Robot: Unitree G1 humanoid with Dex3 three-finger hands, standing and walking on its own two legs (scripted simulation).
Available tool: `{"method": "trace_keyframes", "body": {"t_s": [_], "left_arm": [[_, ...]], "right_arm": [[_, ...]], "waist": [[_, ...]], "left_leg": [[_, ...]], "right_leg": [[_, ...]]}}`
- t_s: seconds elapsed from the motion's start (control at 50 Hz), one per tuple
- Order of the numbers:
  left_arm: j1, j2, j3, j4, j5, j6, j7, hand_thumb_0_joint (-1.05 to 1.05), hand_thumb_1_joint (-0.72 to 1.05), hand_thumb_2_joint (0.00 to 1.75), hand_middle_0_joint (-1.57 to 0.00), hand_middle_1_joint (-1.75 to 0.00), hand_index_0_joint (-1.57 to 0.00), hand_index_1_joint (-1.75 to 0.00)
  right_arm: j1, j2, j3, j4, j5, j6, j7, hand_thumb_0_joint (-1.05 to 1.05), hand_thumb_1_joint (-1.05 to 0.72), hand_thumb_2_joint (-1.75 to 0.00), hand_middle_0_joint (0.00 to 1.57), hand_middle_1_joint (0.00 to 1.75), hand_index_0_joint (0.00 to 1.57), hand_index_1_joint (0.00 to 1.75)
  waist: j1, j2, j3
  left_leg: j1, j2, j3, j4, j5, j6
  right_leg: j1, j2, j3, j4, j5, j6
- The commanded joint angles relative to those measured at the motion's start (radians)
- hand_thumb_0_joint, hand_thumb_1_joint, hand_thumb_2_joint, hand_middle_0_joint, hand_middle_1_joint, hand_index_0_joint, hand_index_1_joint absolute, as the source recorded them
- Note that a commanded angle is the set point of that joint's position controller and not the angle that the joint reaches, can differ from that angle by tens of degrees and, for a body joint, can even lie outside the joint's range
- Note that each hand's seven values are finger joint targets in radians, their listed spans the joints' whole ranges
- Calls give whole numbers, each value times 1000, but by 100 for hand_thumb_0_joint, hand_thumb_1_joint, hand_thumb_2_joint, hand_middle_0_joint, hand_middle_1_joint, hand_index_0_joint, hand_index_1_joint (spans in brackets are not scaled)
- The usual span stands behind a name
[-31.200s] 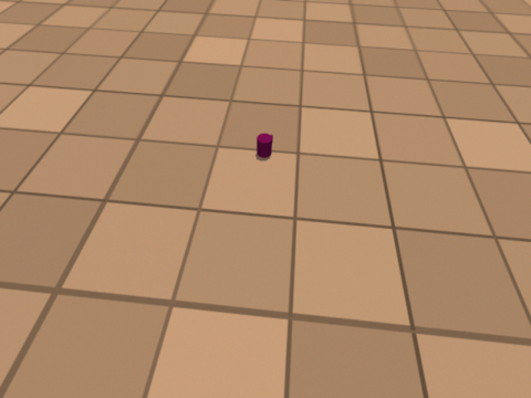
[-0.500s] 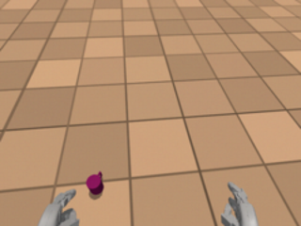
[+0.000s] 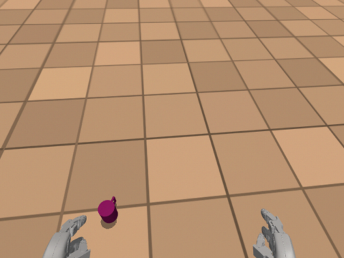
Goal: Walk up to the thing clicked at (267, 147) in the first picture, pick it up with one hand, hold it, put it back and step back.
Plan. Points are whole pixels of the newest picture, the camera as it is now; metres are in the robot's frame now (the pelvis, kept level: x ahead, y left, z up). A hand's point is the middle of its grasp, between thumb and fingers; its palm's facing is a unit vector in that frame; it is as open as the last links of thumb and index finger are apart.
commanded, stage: home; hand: left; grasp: from above
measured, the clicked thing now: (109, 208) +0.48 +0.30 -0.66
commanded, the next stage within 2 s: stand in 0.40 s
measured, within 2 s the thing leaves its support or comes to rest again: neither
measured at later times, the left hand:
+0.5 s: hand (86, 255) +0.16 +0.18 -0.05, palm faces +0.04 -0.98 -0.21, open 7.4 cm
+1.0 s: hand out of the picture +0.05 +0.24 -0.11, palm faces +0.03 -0.94 -0.33, open 7.4 cm
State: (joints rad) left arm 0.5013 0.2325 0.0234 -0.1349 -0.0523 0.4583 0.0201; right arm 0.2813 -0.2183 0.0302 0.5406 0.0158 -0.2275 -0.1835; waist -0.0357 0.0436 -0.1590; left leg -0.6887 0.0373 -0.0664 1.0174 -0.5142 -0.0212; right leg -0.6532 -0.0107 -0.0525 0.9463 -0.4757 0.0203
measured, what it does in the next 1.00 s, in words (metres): rises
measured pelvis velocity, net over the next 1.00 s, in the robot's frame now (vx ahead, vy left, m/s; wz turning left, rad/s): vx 0.00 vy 0.00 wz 0.00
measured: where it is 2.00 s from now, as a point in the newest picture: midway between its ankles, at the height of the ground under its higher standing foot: outside the picture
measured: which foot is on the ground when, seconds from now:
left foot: down 0.00-1.00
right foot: down 0.00-1.00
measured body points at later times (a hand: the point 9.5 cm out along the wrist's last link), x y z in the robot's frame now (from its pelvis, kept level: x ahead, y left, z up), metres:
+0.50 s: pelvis +0.00 +0.00 +0.00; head +0.02 +0.01 +0.45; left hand +0.16 +0.23 -0.03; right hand +0.16 -0.24 -0.07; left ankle +0.00 +0.13 -0.68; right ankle +0.00 -0.14 -0.68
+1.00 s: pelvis +0.00 +0.00 +0.05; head +0.00 +0.00 +0.50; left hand +0.05 +0.29 -0.08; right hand +0.07 -0.28 -0.08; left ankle +0.00 +0.13 -0.68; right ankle +0.00 -0.14 -0.68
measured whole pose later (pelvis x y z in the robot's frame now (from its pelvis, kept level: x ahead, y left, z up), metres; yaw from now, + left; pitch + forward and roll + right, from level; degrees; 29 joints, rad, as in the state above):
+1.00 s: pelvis +0.00 +0.00 +0.05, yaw +0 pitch -2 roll +0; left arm 0.21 0.28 0.04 1.00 0.03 0.02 0.04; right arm 0.20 -0.28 -0.04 1.01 -0.03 0.00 -0.03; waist 0.02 0.00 0.05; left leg -0.21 0.00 -0.02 0.55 -0.30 -0.01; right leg -0.21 -0.05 -0.02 0.55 -0.29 0.03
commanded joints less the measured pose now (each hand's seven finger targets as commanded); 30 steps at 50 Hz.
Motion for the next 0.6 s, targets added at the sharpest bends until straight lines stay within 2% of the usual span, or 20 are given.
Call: {"method": "trace_keyframes", "body": {"t_s": [0.0, 0.02, 0.04, 0.06, 0.14, 0.16, 0.2, 0.28, 0.3, 0.36, 0.38, 0.4, 0.44, 0.46, 0.48, 0.5, 0.52, 0.54, 0.56, 0.58], "left_arm": [[-13, 110, 75, -203, 2, -50, 9, 0, 90, 90, -20, -30, -20, -30], [-7, 92, 62, -194, 4, -49, 7, 0, 90, 90, -20, -30, -20, -30], [-6, 116, 78, -201, 3, -48, 9, 0, 90, 90, -20, -30, -20, -30], [-7, 101, 62, -201, 5, -48, 8, 0, 90, 90, -20, -30, -20, -30], [0, 99, 60, -190, 3, -50, 10, 0, 90, 90, -20, -30, -20, -30], [-13, 77, 39, -206, 1, -51, 7, 0, 90, 90, -20, -30, -20, -30], [-10, 113, 81, -190, -3, -46, 10, 0, 90, 90, -20, -30, -20, -30], [-15, 96, 54, -201, 1, -47, 7, 0, 90, 90, -20, -30, -20, -30], [0, 106, 72, -190, 0, -42, 9, 0, 90, 90, -20, -30, -20, -30], [-14, 101, 55, -201, 3, -45, 8, 0, 90, 90, -20, -30, -20, -30], [-6, 107, 68, -197, 1, -44, 11, 0, 90, 90, -20, -30, -20, -30], [-18, 104, 60, -195, 2, -43, 12, 0, 90, 90, -20, -30, -20, -30], [-24, 110, 71, -209, -1, -45, 11, 0, 90, 90, -20, -30, -20, -30], [-11, 104, 63, -207, -1, -44, 9, 0, 90, 90, -20, -30, -20, -30], [-313, 184, 63, 144, 112, -255, 48, 0, 90, 90, -20, -30, -20, -30], [-195, 185, 81, 331, 118, -326, 44, 0, 90, 90, -20, -30, -20, -30], [-198, 203, 81, 372, 117, -359, 35, 0, 90, 90, -20, -30, -20, -30], [-207, 225, 69, 426, 123, -383, 33, 0, 90, 90, -20, -30, -20, -30], [-230, 220, 66, 468, 123, -401, 29, 0, 90, 90, -20, -30, -20, -30], [-261, 211, 66, 517, 114, -406, 23, 0, 90, 90, -20, -30, -20, -30]], "right_arm": [[-67, -125, -57, -163, -4, -59, -7, 0, -90, -90, 20, 30, 20, 30], [-65, -122, -56, -167, -5, -59, -6, 0, -90, -90, 20, 30, 20, 30], [-57, -128, -58, -160, -5, -57, -7, 0, -90, -90, 20, 30, 20, 30], [-61, -127, -58, -163, -5, -58, -6, 0, -90, -90, 20, 30, 20, 30], [-52, -133, -63, -156, -6, -52, -4, 0, -90, -90, 20, 30, 20, 30], [-58, -121, -55, -167, -5, -54, -4, 0, -90, -90, 20, 30, 20, 30], [-57, -134, -62, -158, -4, -52, -4, 0, -90, -90, 20, 30, 20, 30], [-60, -125, -56, -166, -4, -52, -3, 0, -90, -90, 20, 30, 20, 30], [-60, -132, -61, -165, -4, -51, -4, 0, -90, -90, 20, 30, 20, 30], [-56, -128, -58, -165, -6, -49, -2, 0, -90, -90, 20, 30, 20, 30], [-57, -129, -60, -166, -3, -48, -2, 0, -90, -90, 20, 30, 20, 30], [-60, -131, -59, -168, -4, -49, -3, 0, -90, -90, 20, 30, 20, 30], [-59, -129, -57, -168, -3, -50, -3, 0, -90, -90, 20, 30, 20, 30], [-60, -129, -59, -169, -4, -50, -3, 0, -90, -90, 20, 30, 20, 30], [-118, -233, -87, 94, -133, 53, 56, 0, -90, -90, 20, 30, 20, 30], [-123, -244, -106, 97, -126, 94, 83, 0, -90, -90, 20, 30, 20, 30], [-100, -258, -110, 70, -133, 113, 99, 0, -90, -90, 20, 30, 20, 30], [-111, -257, -111, 86, -119, 125, 115, 0, -90, -90, 20, 30, 20, 30], [-118, -230, -110, 115, -96, 130, 132, 0, -90, -90, 20, 30, 20, 30], [-118, -207, -106, 135, -75, 135, 145, 0, -90, -90, 20, 30, 20, 30]], "waist": [[0, -2, -97], [-3, -2, -98], [-4, 8, -111], [-2, 18, -96], [-6, 17, -107], [-6, 18, -102], [-4, 6, -87], [-3, 20, -92], [-2, 7, -88], [-8, 23, -97], [1, 12, -79], [-5, 2, -57], [-2, 20, -72], [-5, 14, -104], [74, -25, 144], [74, -50, 37], [51, -47, 28], [60, -53, 1], [60, -60, 1], [59, -99, 5]], "left_leg": [[86, -36, 22, -162, 268, 31], [91, -38, 30, -153, 281, 32], [97, -38, 26, -153, 285, 31], [97, -35, 25, -162, 287, 27], [108, -27, 11, -165, 328, 20], [107, -31, 18, -157, 334, 24], [93, -30, 13, -167, 291, 26], [90, -34, 21, -162, 277, 28], [90, -32, 19, -164, 269, 28], [99, -31, 15, -167, 287, 23], [83, -30, 13, -168, 270, 25], [70, -33, 18, -170, 238, 28], [77, -33, 19, -173, 224, 28], [91, -30, 14, -169, 252, 27], [122, 24, -11, -264, 446, 75], [214, 7, 8, -243, 499, 84], [240, 10, -15, -250, 455, 91], [248, -1, -20, -262, 407, 90], [265, -12, 1, -265, 403, 82], [294, -21, 19, -283, 370, 80]], "right_leg": [[77, 30, -21, -145, 227, -18], [80, 28, -17, -147, 244, -17], [85, 28, -16, -142, 246, -18], [76, 30, -19, -136, 244, -20], [72, 34, -26, -119, 258, -26], [72, 33, -26, -127, 275, -22], [73, 33, -26, -132, 237, -22], [67, 29, -22, -138, 233, -20], [68, 30, -22, -138, 223, -21], [62, 33, -25, -128, 231, -22], [60, 31, -27, -133, 219, -22], [50, 31, -25, -141, 196, -20], [57, 29, -21, -142, 184, -21], [67, 31, -23, -133, 206, -23], [210, -37, 64, -146, 244, -62], [251, -47, 104, -182, 277, -94], [226, -47, 125, -190, 298, -104], [293, -61, 140, -203, 302, -104], [318, -80, 154, -213, 346, -102], [315, -89, 154, -245, 330, -92]]}}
